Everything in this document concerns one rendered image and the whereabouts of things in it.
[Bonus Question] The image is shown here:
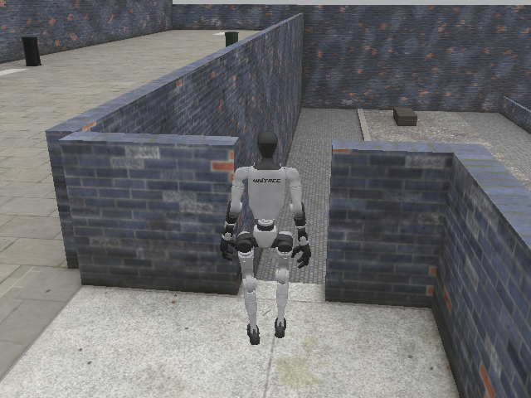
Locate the left robot upper arm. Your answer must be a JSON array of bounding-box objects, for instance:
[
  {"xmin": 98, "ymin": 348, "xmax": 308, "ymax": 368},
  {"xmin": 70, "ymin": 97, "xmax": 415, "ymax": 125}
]
[{"xmin": 230, "ymin": 167, "xmax": 250, "ymax": 213}]

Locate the left robot hand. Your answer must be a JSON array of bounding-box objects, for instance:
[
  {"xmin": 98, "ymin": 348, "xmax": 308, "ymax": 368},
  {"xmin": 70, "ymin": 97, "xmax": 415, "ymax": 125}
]
[{"xmin": 220, "ymin": 238, "xmax": 239, "ymax": 261}]

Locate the right robot upper arm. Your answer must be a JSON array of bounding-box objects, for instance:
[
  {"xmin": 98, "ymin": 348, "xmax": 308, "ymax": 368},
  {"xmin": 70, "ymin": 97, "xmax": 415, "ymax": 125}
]
[{"xmin": 284, "ymin": 167, "xmax": 303, "ymax": 215}]

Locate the robot head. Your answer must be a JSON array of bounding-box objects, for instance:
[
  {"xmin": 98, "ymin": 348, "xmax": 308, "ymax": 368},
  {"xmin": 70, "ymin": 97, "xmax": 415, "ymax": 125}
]
[{"xmin": 253, "ymin": 130, "xmax": 281, "ymax": 170}]

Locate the robot left shin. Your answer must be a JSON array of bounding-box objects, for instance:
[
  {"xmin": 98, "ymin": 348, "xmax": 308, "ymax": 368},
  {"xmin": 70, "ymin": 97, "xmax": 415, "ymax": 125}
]
[{"xmin": 242, "ymin": 279, "xmax": 257, "ymax": 334}]

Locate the right robot hand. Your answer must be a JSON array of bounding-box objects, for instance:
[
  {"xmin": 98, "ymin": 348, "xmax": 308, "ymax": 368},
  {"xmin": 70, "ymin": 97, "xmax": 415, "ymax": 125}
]
[{"xmin": 291, "ymin": 243, "xmax": 311, "ymax": 269}]

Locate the left robot forearm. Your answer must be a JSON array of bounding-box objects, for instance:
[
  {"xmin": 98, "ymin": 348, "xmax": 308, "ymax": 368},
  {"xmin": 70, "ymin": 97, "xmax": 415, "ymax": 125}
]
[{"xmin": 222, "ymin": 201, "xmax": 238, "ymax": 240}]

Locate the right robot forearm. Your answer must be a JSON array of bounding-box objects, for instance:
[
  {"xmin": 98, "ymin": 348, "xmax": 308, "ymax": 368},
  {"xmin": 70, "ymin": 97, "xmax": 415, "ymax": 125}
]
[{"xmin": 294, "ymin": 202, "xmax": 309, "ymax": 245}]

